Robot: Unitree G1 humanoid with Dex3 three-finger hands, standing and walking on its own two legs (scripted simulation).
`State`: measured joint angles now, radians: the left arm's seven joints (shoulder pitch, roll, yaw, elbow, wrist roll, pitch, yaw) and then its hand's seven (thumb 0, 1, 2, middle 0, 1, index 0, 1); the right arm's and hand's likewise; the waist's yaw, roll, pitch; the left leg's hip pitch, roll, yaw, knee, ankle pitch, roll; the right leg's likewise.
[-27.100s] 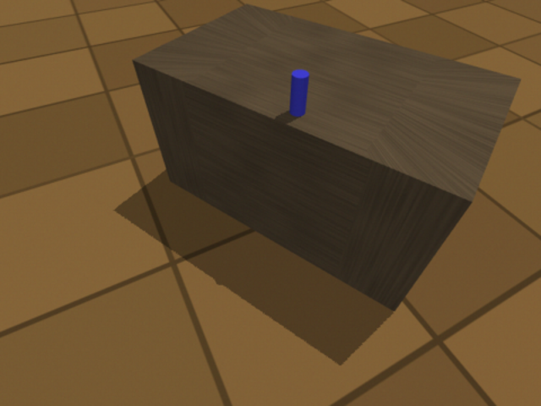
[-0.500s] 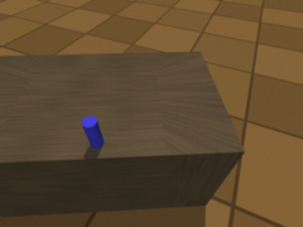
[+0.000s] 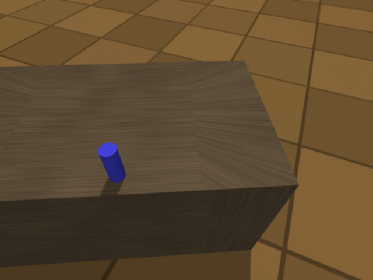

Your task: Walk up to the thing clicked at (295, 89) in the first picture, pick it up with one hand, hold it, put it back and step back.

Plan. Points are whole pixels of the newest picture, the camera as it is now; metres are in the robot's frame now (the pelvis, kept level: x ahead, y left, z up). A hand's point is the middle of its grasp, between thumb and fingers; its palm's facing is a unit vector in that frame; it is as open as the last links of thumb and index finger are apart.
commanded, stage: stand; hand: left
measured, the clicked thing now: (112, 163) +0.44 +0.21 -0.07
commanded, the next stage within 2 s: step back in 1.56 s
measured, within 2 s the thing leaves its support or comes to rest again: neither
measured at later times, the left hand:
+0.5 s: hand out of the picture +0.08 +0.25 -0.16, palm faces -0.04 -0.94 -0.34, open 7.4 cm
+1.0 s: hand out of the picture +0.09 +0.25 -0.16, palm faces -0.04 -0.94 -0.34, open 7.4 cm
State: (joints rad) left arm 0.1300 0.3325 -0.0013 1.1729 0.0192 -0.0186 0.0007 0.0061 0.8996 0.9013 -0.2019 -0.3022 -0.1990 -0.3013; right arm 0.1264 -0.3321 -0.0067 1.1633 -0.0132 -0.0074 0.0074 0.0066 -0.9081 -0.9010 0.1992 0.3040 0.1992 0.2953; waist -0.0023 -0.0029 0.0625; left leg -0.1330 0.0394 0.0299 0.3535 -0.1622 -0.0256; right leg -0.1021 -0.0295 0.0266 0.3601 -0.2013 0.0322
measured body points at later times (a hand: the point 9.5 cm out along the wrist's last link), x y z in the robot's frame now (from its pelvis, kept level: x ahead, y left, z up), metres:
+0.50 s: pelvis +0.01 +0.00 +0.00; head +0.02 +0.00 +0.45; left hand +0.08 +0.30 -0.14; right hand +0.07 -0.30 -0.14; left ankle +0.02 +0.14 -0.75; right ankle +0.00 -0.14 -0.75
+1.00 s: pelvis +0.02 +0.00 +0.00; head +0.03 +0.00 +0.45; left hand +0.09 +0.30 -0.13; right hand +0.08 -0.30 -0.14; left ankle +0.02 +0.14 -0.75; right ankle +0.00 -0.14 -0.75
